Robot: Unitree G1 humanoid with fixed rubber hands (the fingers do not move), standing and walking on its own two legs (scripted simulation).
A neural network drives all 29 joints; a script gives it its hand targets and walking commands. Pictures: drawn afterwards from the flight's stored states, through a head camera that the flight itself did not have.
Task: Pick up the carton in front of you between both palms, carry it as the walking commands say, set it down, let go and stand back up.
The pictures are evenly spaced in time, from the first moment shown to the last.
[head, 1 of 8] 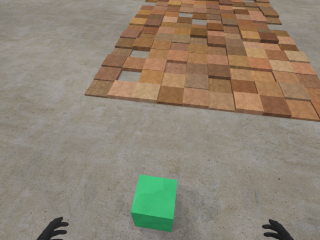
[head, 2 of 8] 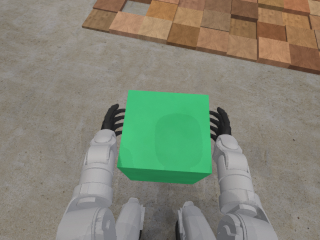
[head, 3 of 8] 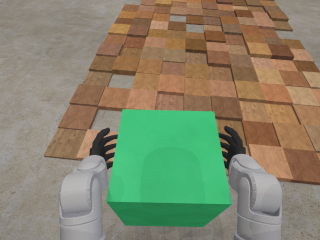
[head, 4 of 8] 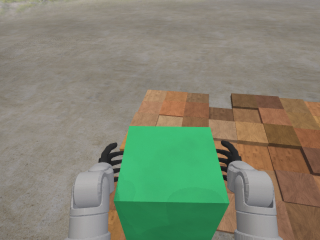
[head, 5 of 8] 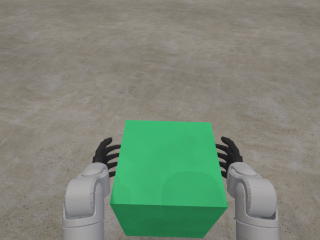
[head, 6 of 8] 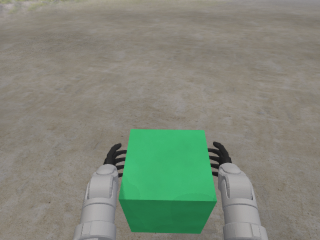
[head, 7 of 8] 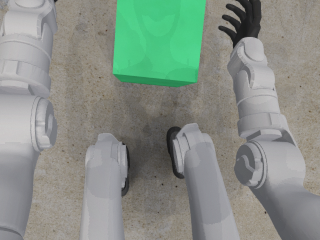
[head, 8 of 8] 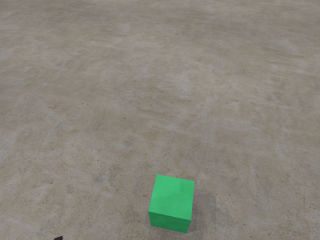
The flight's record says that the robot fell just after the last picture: no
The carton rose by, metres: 0.78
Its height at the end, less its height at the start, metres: +0.00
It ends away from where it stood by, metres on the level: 6.96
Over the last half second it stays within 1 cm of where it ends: yes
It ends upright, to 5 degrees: yes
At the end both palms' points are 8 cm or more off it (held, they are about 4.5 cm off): yes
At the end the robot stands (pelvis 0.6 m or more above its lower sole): yes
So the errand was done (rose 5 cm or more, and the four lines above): yes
